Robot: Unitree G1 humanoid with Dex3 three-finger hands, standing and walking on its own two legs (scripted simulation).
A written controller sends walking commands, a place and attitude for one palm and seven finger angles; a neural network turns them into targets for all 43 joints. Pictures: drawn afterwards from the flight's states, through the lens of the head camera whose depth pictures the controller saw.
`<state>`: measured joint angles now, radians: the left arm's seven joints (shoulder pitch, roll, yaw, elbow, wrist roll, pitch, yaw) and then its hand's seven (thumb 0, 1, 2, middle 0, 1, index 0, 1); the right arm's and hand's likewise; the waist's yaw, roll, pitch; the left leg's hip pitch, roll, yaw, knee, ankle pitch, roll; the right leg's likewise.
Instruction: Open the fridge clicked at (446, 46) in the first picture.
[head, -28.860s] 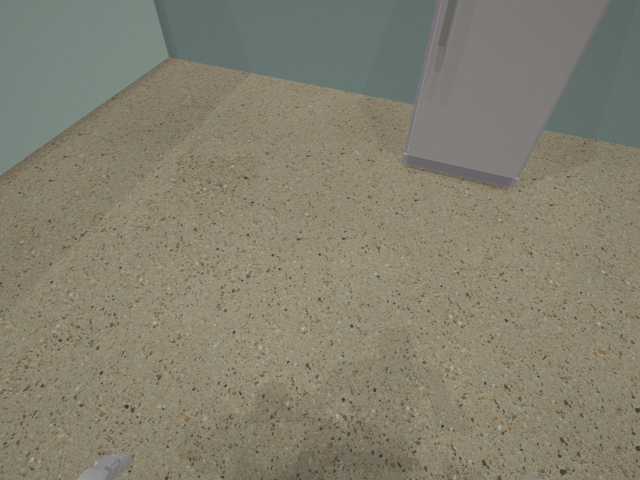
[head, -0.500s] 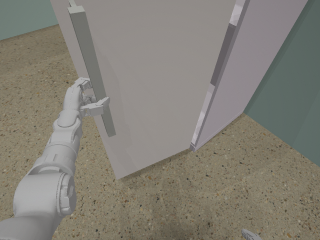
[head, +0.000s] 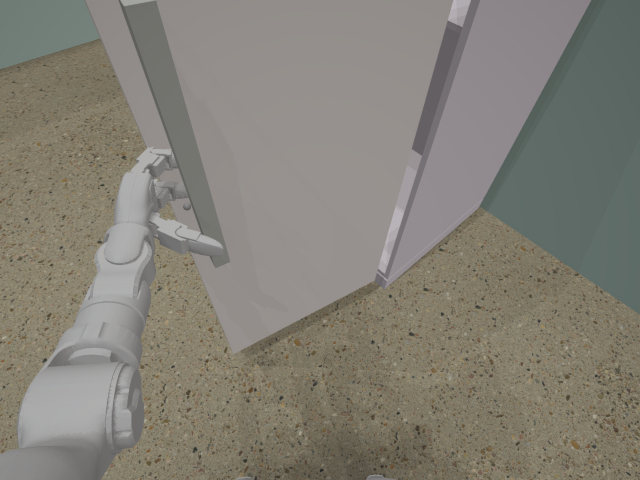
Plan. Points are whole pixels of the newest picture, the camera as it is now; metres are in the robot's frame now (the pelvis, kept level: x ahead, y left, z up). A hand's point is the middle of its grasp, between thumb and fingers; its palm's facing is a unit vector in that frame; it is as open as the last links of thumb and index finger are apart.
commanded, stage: slip the hand off the handle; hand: left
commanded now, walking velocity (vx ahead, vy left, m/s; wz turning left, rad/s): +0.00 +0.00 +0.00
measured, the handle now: (186, 161) +0.51 +0.17 +0.10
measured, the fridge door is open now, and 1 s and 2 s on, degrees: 78 78 78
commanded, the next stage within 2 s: draw the hand back to the body in 1.34 s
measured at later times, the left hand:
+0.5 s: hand (131, 227) +0.42 +0.23 +0.07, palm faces +0.11 -0.98 -0.16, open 14.6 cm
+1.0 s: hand (145, 275) +0.35 +0.20 +0.07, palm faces +0.07 -0.99 -0.14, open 14.7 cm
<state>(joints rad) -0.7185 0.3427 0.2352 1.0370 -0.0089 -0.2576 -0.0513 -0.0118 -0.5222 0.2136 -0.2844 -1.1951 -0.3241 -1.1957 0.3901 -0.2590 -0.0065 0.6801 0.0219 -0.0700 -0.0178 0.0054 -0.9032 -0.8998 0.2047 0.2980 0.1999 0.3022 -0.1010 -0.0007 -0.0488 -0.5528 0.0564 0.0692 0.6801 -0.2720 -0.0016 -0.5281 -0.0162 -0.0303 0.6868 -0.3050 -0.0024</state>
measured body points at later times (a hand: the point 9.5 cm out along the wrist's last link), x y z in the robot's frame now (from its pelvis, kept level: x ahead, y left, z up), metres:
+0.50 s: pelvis +0.02 +0.01 +0.00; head +0.06 +0.02 +0.45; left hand +0.41 +0.29 +0.08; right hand +0.12 -0.26 -0.10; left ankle +0.04 +0.12 -0.72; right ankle +0.02 -0.12 -0.72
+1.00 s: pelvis +0.02 +0.01 +0.00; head +0.03 +0.00 +0.45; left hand +0.34 +0.25 +0.08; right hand +0.16 -0.23 -0.09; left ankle +0.04 +0.12 -0.72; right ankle +0.02 -0.12 -0.72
